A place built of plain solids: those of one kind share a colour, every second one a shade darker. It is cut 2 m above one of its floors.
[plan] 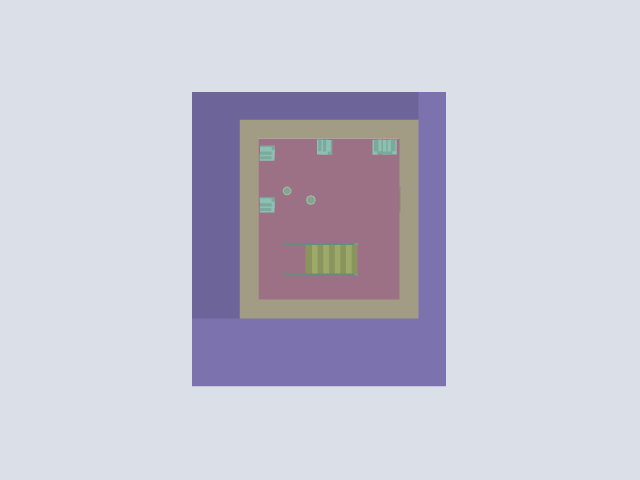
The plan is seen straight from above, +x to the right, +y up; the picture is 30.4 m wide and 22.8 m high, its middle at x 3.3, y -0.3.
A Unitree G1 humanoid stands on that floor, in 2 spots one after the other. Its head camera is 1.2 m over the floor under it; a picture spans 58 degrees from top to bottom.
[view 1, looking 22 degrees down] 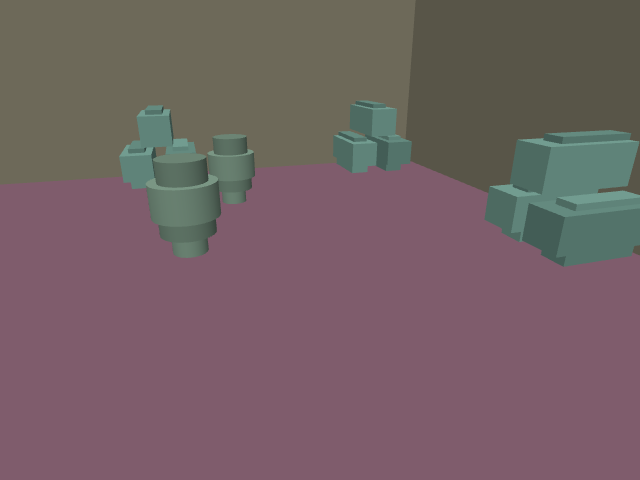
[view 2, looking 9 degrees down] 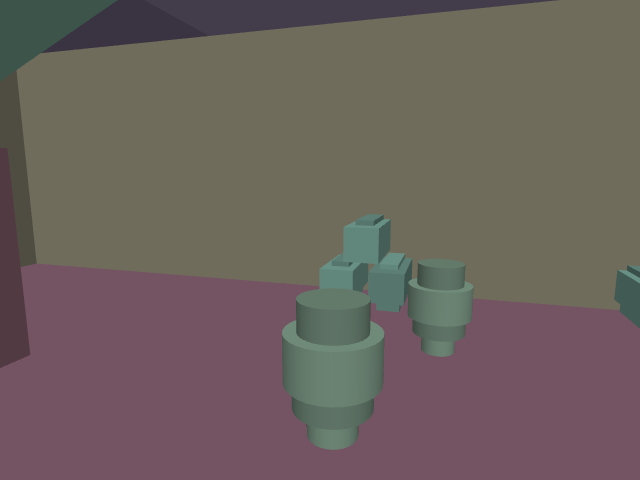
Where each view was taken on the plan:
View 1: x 5.78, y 1.65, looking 163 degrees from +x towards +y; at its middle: floor_base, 3.20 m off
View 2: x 4.64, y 2.08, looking -163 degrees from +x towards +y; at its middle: wall_base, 4.51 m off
